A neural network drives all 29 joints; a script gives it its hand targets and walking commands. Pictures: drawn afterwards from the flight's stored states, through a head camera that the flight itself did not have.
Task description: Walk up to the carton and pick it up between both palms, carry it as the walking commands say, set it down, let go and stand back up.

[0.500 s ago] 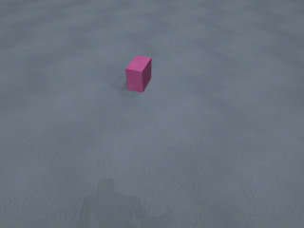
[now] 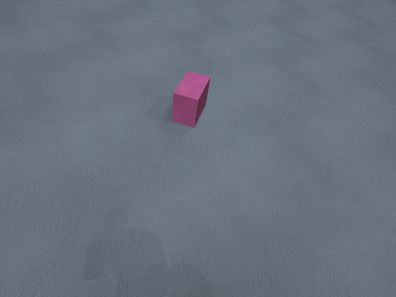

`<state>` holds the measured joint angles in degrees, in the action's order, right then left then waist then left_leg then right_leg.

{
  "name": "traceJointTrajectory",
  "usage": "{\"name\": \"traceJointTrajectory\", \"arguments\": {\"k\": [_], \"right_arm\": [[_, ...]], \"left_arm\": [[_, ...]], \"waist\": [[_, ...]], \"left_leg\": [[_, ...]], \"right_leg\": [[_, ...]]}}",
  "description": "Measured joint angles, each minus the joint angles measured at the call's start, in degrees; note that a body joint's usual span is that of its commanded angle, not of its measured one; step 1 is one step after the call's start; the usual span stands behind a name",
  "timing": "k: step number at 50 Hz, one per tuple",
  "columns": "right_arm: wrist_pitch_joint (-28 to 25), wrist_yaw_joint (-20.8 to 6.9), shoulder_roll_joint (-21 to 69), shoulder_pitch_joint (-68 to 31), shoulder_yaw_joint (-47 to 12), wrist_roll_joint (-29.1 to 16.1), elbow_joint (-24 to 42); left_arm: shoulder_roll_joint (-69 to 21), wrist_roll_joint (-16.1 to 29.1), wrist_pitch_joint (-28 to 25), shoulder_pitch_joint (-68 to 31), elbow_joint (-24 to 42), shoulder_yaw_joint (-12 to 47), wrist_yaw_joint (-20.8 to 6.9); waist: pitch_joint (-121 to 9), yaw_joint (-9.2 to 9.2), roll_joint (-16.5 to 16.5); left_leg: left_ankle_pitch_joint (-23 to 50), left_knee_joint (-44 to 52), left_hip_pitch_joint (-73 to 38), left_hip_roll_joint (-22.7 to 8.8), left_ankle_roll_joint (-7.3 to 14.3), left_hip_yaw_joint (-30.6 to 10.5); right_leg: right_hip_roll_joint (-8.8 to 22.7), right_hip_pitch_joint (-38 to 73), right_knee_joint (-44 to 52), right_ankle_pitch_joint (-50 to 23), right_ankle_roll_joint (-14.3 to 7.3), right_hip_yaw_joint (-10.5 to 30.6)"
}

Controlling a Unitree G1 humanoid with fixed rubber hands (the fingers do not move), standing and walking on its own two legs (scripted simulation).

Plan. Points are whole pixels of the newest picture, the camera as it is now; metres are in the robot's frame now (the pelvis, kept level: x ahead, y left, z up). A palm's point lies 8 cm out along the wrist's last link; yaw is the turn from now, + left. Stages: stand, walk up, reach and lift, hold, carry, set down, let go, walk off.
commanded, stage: walk up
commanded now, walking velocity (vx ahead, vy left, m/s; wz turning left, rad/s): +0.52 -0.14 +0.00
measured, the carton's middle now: (191, 99) +1.53 +0.05 -0.67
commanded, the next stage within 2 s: none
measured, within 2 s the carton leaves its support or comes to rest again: neither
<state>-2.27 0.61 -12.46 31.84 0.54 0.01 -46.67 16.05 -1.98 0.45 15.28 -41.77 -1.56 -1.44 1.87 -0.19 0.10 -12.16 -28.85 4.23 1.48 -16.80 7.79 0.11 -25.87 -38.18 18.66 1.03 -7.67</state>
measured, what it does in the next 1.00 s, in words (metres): walks ahead: right foot, then left foot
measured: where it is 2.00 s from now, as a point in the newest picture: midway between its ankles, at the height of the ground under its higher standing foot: (170, 116)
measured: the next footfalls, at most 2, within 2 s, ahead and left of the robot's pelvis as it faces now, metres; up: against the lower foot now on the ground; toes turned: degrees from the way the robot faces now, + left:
right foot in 0.06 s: +0.08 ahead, -0.16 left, +0.00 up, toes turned -1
left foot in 0.14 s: +0.08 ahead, +0.13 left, +0.00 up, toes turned +8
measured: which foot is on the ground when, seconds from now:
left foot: down 0.00-0.00, up 0.02-0.12, down 0.14-0.54, up 0.56-0.76, down 0.78-1.00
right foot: up 0.00-0.04, down 0.06-0.16, up 0.18-0.56, down 0.58-0.78, up 0.80-1.00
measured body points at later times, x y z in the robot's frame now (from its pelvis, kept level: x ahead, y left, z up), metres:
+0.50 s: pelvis +0.34 +0.12 +0.00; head +0.40 +0.17 +0.44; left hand +0.45 +0.37 -0.16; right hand +0.29 -0.15 -0.10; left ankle +0.07 +0.14 -0.71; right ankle +0.39 -0.02 -0.69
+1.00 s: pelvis +0.79 +0.19 -0.02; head +0.84 +0.22 +0.43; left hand +0.86 +0.44 -0.17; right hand +0.78 -0.07 -0.14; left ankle +0.63 +0.27 -0.75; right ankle +0.77 +0.02 -0.66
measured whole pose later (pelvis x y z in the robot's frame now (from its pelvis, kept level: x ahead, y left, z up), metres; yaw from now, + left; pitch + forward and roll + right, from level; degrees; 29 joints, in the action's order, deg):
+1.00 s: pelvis +0.79 +0.19 -0.02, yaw +6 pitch +5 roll -4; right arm -3.4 0.5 -12.1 26.2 1.8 0.0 -51.2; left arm 13.3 -1.0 -1.9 10.2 -51.1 -2.7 -1.3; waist 2.5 -0.3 0.4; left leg -20.0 -24.9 3.4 -3.3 1.7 1.0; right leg 1.2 -32.3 -64.7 18.3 -0.8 -0.9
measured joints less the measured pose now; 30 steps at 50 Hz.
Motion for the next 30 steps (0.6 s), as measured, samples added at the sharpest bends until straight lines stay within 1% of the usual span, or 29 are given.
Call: {"name": "traceJointTrajectory", "arguments": {"k": [1, 2, 3, 4, 5, 6, 7, 8, 9, 10, 11, 12, 13, 14, 15, 17, 18, 19, 21, 22, 24, 26, 27, 28, 29, 30], "right_arm": [[0.1, 0.2, -0.2, -0.4, 0.0, 0.0, 1.2], [0.1, 0.3, -0.4, -0.3, 0.0, 0.0, 2.7], [0.2, 0.4, -0.7, -0.3, 0.1, 0.0, 3.9], [0.3, 0.4, -1.4, -0.9, 0.4, 0.0, 4.6], [0.6, 0.4, -2.3, -2.4, 0.9, 0.0, 4.8], [0.8, 0.4, -3.0, -3.6, 1.1, 0.0, 5.3], [1.0, 0.3, -3.5, -4.5, 1.1, 0.0, 6.4], [0.9, 0.2, -3.5, -5.2, 1.1, 0.0, 7.5], [0.3, 0.1, -3.0, -5.8, 1.1, 0.0, 7.7], [-0.2, 0.1, -2.5, -5.8, 1.1, 0.0, 7.5], [-0.4, 0.1, -2.0, -5.3, 1.1, 0.0, 6.6], [-0.4, 0.1, -1.6, -4.6, 1.1, 0.0, 5.6], [-0.4, 0.0, -1.2, -3.8, 1.1, 0.0, 4.7], [-0.5, 0.0, -0.7, -3.0, 1.1, 0.0, 4.2], [-0.6, 0.0, -0.3, -2.4, 1.1, 0.0, 3.7], [-0.9, 0.0, 0.4, -1.2, 1.1, 0.0, 2.5], [-1.0, 0.0, 0.6, -0.5, 1.1, 0.0, 2.0], [-1.0, 0.0, 0.7, 0.2, 1.1, 0.0, 1.6], [-1.0, 0.0, 0.8, 1.5, 1.1, 0.0, 0.5], [-0.9, 0.0, 0.8, 1.9, 1.1, 0.0, -0.1], [-1.0, 0.1, 0.8, 2.1, 1.1, 0.0, -0.9], [-1.0, 0.4, 0.7, 2.0, 1.1, 0.0, -0.9], [-1.0, 0.5, 0.6, 1.7, 1.1, 0.0, -0.9], [-1.0, 0.5, 0.3, 1.5, 1.1, 0.0, -0.7], [-1.0, 0.5, -0.1, 1.4, 1.1, 0.0, -0.1], [-1.0, 0.5, -0.9, 0.5, 1.2, 0.0, 0.3]], "left_arm": [[0.7, 0.0, -0.8, 1.4, -0.1, -0.1, 0.5], [1.8, 0.0, -1.1, 3.2, -0.1, -0.2, 1.0], [2.8, 0.0, -1.1, 4.6, -0.6, -0.6, 1.2], [2.9, 0.0, -0.8, 5.2, -2.1, -1.2, 1.2], [2.1, 0.0, 0.0, 5.1, -3.9, -1.1, 1.2], [0.9, -0.1, 0.4, 4.8, -4.9, -1.1, 1.2], [-0.3, -0.1, 0.4, 4.6, -4.9, -1.1, 1.2], [-0.9, -0.1, 0.1, 4.2, -5.0, -1.1, 1.1], [-1.1, -0.2, 0.0, 3.7, -5.1, -1.2, 0.9], [-1.4, -0.3, 0.0, 3.0, -5.1, -1.2, 0.8], [-1.6, -0.5, -0.1, 2.4, -5.0, -1.2, 0.7], [-1.6, -0.5, -0.3, 1.8, -5.0, -1.2, 0.5], [-1.6, -0.5, -0.6, 0.9, -5.0, -1.2, 0.4], [-1.5, -0.4, -0.7, -0.2, -4.9, -1.2, 0.3], [-1.4, -0.2, -0.8, -1.6, -4.9, -1.2, 0.1], [-1.3, 0.4, -0.8, -4.5, -4.9, -1.2, -0.3], [-1.2, 0.6, -0.8, -5.8, -4.9, -1.2, -0.4], [-1.2, 0.6, -0.8, -6.9, -4.9, -1.2, -0.6], [-1.2, 0.7, -0.7, -8.7, -4.9, -1.2, -0.9], [-1.2, 0.7, -0.7, -9.1, -4.9, -1.2, -1.0], [-1.2, 0.7, -0.9, -9.2, -4.9, -1.1, -1.0], [-1.2, 0.7, -1.2, -8.5, -4.9, -1.1, -1.0], [-1.2, 0.6, -1.7, -7.5, -4.9, -1.2, -0.8], [-1.2, 0.3, -2.6, -6.2, -4.9, -1.2, -0.6], [-0.8, -0.1, -3.6, -4.5, -5.0, -1.2, -0.3], [-0.7, -0.6, -4.0, -2.2, -5.1, -1.2, 0.1]], "waist": [[0.6, 0.18, -1.7], [0.5, 0.04, -4.3], [0.2, -0.12, -6.9], [-0.1, -0.23, -7.5], [-0.3, -0.39, -6.1], [-0.7, -0.41, -4.3], [-1.4, -0.4, -2.6], [-1.6, -0.34, -2.0], [-1.7, -0.41, -1.8], [-2.2, -0.46, -0.9], [-3.0, -0.47, 0.2], [-3.7, -0.46, 1.3], [-4.2, -0.46, 2.1], [-4.5, -0.44, 2.7], [-4.4, -0.4, 2.8], [-3.1, -0.36, 2.8], [-2.2, -0.36, 2.8], [-1.5, -0.38, 2.7], [-0.3, -0.39, 2.4], [-0.1, -0.36, 2.0], [-0.6, -0.32, 1.1], [-1.0, -0.26, -0.1], [-1.0, -0.14, -1.0], [-1.3, -0.02, -2.3], [-2.0, -0.04, -4.8], [-2.8, -0.05, -6.6]], "left_leg": [[-0.6, -16.7, 7.1, 1.3, -0.3, -0.2], [-6.0, -32.1, 13.6, 2.9, 1.4, -0.4], [-11.7, -42.1, 18.2, 3.7, 4.9, -0.7], [-15.3, -45.7, 20.7, 2.1, 8.8, -1.9], [-16.7, -40.8, 20.6, -1.2, 12.1, -4.0], [-15.6, -30.8, 19.1, -4.0, 13.7, -5.6], [-13.0, -20.5, 17.6, -5.8, 14.5, -6.3], [-16.2, -16.5, 15.6, -5.7, 16.5, -5.9], [-18.7, -17.3, 14.9, -5.2, 18.2, -5.2], [-20.2, -18.0, 14.2, -5.1, 19.4, -5.0], [-20.6, -16.8, 12.6, -5.1, 20.2, -5.0], [-19.4, -13.7, 10.2, -5.1, 20.7, -5.0], [-18.4, -9.7, 7.4, -5.0, 20.8, -5.0], [-17.4, -5.7, 5.1, -5.0, 20.2, -4.9], [-15.7, -2.7, 3.3, -4.9, 18.8, -4.9], [-12.0, 1.5, 0.3, -4.9, 15.5, -4.8], [-10.1, 3.2, -1.3, -4.9, 14.6, -4.8], [-8.2, 4.8, -2.9, -4.8, 14.2, -4.8], [-4.7, 7.2, -6.0, -4.8, 14.1, -4.8], [-2.9, 7.7, -7.1, -4.7, 13.9, -4.7], [1.1, 6.8, -8.2, -4.6, 13.2, -4.7], [6.3, 2.3, -8.3, -4.4, 12.3, -4.6], [10.3, -3.3, -7.0, -4.0, 11.8, -4.5], [16.9, -13.6, -3.5, -3.4, 11.6, -4.3], [10.0, -26.7, 1.1, -1.3, 11.6, -4.3], [0.3, -38.8, 6.1, 0.1, 11.7, -4.4]], "right_leg": [[0.6, 3.7, 6.7, -4.9, -2.7, -0.6], [2.0, 6.7, 10.0, -9.2, -5.0, 0.6], [4.0, 9.3, 10.5, -10.1, -6.0, 2.9], [5.4, 10.7, 9.0, -3.6, -3.4, 3.7], [5.2, 11.0, 6.2, 0.9, 0.1, 3.4], [4.6, 11.8, 5.0, 3.0, 3.1, 3.2], [4.3, 12.4, 4.6, 3.7, 5.2, 3.1], [4.7, 12.4, 2.8, 4.9, 5.3, 3.5], [4.8, 11.1, -3.3, 7.8, 4.7, 4.8], [4.0, 8.8, -11.9, 10.5, 4.4, 5.7], [3.0, 6.5, -19.9, 11.1, 4.4, 6.2], [2.2, 4.6, -25.8, 10.0, 4.3, 6.2], [1.7, 2.7, -29.7, 7.9, 4.1, 6.3], [1.3, 0.3, -32.5, 5.9, 4.0, 6.3], [1.0, -2.1, -34.2, 4.7, 4.0, 6.4], [0.7, -6.3, -35.1, 3.5, 4.0, 6.4], [0.4, -8.2, -35.1, 2.7, 4.0, 6.4], [0.2, -9.8, -34.6, 1.7, 4.0, 6.3], [0.0, -11.6, -30.0, -1.2, 4.0, 5.6], [-0.4, -11.7, -25.4, -2.1, 3.9, 5.2], [-2.0, -10.0, -13.2, -3.1, 3.9, 3.5], [-3.9, -6.3, -2.5, -3.2, 3.5, 0.3], [-4.6, -3.1, 3.0, -4.6, 2.4, -1.6], [-4.6, 0.3, 8.2, -8.6, -0.2, -2.5], [-2.9, 3.3, 11.1, -19.1, -4.0, -1.1], [-1.1, 6.1, 11.2, -17.5, -5.9, 0.3]]}}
